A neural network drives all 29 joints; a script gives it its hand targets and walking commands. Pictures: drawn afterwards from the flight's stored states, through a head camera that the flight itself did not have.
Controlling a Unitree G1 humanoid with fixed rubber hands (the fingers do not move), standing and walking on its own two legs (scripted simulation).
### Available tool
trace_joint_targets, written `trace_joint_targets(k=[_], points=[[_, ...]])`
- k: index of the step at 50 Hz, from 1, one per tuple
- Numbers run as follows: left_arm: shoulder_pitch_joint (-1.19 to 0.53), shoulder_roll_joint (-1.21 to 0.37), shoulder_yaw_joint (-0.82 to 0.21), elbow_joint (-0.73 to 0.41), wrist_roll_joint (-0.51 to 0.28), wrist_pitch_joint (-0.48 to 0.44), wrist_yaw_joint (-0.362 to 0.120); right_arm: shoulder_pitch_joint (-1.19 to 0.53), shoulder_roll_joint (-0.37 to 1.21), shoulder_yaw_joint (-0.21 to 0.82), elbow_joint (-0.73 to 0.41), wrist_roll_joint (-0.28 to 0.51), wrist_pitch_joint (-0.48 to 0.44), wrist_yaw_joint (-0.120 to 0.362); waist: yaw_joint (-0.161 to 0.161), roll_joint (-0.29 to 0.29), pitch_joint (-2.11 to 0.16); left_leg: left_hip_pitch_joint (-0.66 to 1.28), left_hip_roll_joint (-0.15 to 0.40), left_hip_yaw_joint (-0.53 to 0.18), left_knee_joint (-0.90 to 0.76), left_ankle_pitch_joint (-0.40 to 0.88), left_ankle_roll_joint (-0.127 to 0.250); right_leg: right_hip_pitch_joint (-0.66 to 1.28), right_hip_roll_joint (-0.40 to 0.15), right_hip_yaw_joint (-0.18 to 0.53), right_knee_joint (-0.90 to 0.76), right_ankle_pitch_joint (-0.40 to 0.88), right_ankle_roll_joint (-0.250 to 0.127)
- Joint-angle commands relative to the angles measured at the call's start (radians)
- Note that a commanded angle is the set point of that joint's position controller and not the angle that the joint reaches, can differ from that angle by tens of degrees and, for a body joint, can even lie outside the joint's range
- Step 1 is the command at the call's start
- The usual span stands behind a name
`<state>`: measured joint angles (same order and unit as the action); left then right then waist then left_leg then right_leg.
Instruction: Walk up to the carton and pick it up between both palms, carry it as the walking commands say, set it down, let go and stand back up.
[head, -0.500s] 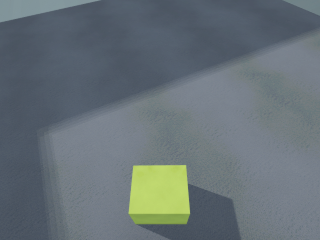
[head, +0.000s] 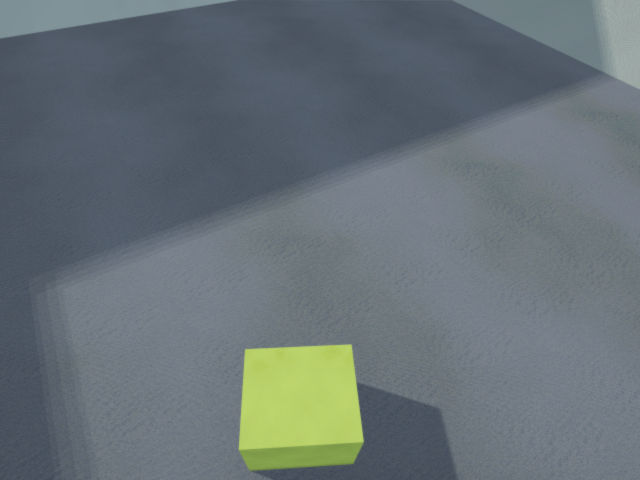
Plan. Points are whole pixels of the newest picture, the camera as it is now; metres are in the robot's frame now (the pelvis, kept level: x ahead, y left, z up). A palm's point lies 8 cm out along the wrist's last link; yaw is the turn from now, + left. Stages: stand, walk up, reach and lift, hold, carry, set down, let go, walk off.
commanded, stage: walk up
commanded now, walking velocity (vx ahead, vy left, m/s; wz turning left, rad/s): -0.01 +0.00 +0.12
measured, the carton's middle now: (300, 407) +0.40 +0.04 -0.66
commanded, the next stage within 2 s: none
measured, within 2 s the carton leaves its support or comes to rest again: neither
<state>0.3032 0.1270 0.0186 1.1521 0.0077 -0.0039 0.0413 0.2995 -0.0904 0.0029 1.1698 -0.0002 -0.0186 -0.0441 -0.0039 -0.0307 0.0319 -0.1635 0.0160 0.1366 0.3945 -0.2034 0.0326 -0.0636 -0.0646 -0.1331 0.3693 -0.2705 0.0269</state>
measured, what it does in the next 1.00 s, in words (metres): stands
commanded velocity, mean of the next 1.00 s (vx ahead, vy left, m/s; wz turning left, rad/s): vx -0.01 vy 0.00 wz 0.08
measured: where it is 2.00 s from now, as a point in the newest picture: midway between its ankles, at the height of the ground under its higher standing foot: outside the picture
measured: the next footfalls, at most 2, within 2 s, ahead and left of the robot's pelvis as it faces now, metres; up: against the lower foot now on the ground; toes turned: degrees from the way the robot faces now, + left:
none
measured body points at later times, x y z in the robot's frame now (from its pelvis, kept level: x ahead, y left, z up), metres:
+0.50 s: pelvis -0.02 -0.01 +0.00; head -0.01 +0.00 +0.45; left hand -0.07 +0.18 -0.17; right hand +0.01 -0.24 -0.16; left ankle +0.01 +0.09 -0.74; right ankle -0.05 -0.12 -0.74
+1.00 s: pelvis -0.02 -0.02 -0.01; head +0.00 +0.00 +0.44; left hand -0.05 +0.19 -0.17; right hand +0.00 -0.23 -0.16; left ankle +0.01 +0.10 -0.74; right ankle -0.05 -0.13 -0.74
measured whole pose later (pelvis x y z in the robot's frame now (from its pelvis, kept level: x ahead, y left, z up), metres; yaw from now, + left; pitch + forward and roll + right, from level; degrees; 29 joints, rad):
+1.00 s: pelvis -0.02 -0.02 -0.01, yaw +3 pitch -1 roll +0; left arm 0.32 0.13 0.02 1.09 0.01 -0.01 0.05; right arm 0.28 -0.12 -0.02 1.08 -0.01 0.00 -0.04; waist 0.01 -0.02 0.05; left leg -0.26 0.03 0.06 0.48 -0.20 0.01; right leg -0.12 -0.06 -0.19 0.45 -0.30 0.00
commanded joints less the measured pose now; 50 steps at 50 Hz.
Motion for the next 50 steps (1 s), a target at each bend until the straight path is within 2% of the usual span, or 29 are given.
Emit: trace_joint_targets(k=[1, 5, 7, 13, 21, 50], points=[[0.102, 0.058, 0.021, -0.018, -0.003, 0.002, 0.015, 0.040, -0.122, -0.029, -0.051, 0.002, 0.001, 0.000, 0.017, 0.052, 0.068, -0.058, 0.135, -0.180, -0.065, 0.195, 0.004, -0.070, -0.065, 0.042, -0.010, 0.071, -0.015], [0.113, 0.046, 0.015, -0.027, -0.003, 0.003, 0.014, 0.042, -0.117, -0.035, -0.067, -0.002, 0.007, 0.000, 0.016, 0.052, 0.046, -0.081, 0.138, -0.195, -0.079, 0.077, 0.005, -0.083, -0.063, 0.039, -0.002, 0.039, -0.016], [0.118, 0.041, 0.009, -0.028, -0.002, 0.001, 0.012, 0.044, -0.109, -0.037, -0.067, -0.004, 0.008, 0.001, 0.016, 0.041, 0.045, -0.083, 0.133, -0.188, -0.080, 0.060, 0.001, -0.088, -0.069, 0.044, -0.012, 0.043, -0.018], [0.128, 0.058, 0.005, -0.039, 0.003, -0.009, 0.013, 0.033, -0.103, -0.043, -0.076, -0.005, 0.012, 0.008, 0.012, 0.023, 0.042, -0.070, 0.113, -0.158, -0.040, 0.108, -0.012, -0.101, -0.093, 0.061, -0.045, 0.045, -0.029], [0.135, 0.055, 0.002, -0.053, 0.006, -0.012, 0.010, 0.031, -0.102, -0.043, -0.087, -0.003, 0.022, 0.012, 0.009, 0.022, 0.072, -0.061, 0.100, -0.139, -0.017, 0.101, -0.025, -0.147, -0.109, 0.076, -0.085, -0.019, -0.038], [0.114, 0.074, 0.010, -0.073, 0.003, -0.008, 0.011, 0.036, -0.118, -0.040, -0.121, -0.008, 0.010, 0.004, 0.019, 0.046, 0.034, -0.109, 0.112, -0.178, 0.000, 0.174, -0.020, -0.074, -0.090, 0.051, -0.015, 0.038, -0.044]])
